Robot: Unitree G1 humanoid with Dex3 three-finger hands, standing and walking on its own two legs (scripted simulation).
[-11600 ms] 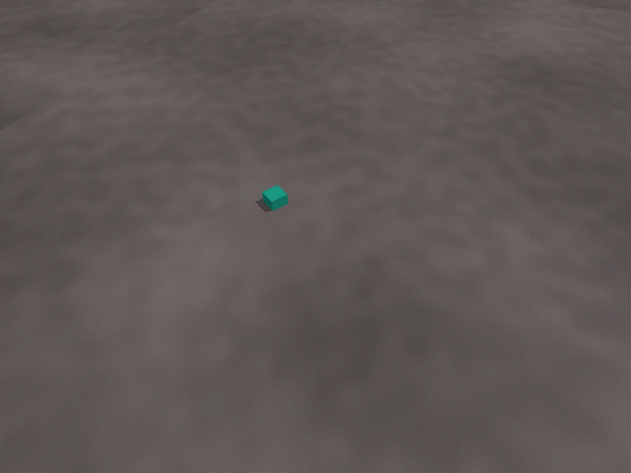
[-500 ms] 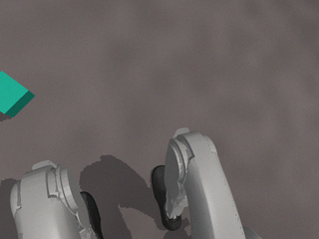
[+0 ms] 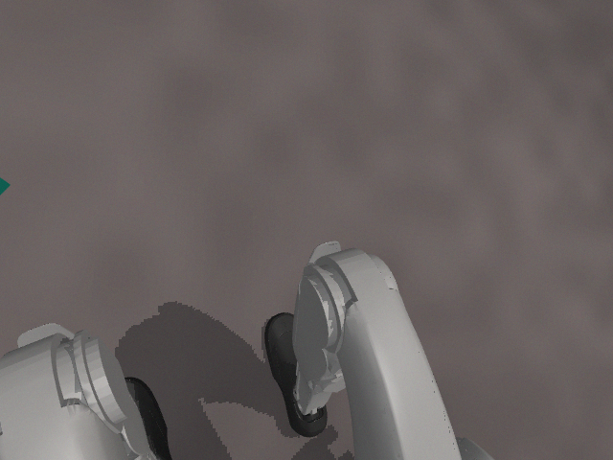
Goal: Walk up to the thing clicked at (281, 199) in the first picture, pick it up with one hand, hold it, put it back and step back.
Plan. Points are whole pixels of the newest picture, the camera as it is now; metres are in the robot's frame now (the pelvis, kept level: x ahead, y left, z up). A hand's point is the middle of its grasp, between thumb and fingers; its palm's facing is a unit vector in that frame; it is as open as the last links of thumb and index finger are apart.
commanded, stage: approach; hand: left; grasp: from above
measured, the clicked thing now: out of the picture +0.51 +0.32 -0.28
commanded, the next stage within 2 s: rest palm in 0.36 s
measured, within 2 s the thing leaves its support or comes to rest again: neither
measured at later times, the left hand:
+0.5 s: hand out of the picture +0.47 +0.33 -0.20, palm faces -0.25 -0.35 -0.90, open 14.0 cm
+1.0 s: hand out of the picture +0.48 +0.31 -0.23, palm faces -0.25 -0.38 -0.89, open 14.3 cm
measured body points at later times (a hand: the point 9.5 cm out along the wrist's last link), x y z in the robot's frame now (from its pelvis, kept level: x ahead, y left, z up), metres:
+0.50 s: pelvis -0.01 +0.00 +0.01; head +0.29 +0.06 +0.34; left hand +0.48 +0.34 -0.15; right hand -0.03 -0.24 -0.07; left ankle +0.07 +0.13 -0.28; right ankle +0.11 -0.12 -0.28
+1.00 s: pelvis +0.00 +0.00 +0.01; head +0.30 +0.08 +0.32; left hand +0.50 +0.33 -0.17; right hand -0.02 -0.23 -0.05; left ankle +0.07 +0.13 -0.28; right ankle +0.11 -0.12 -0.28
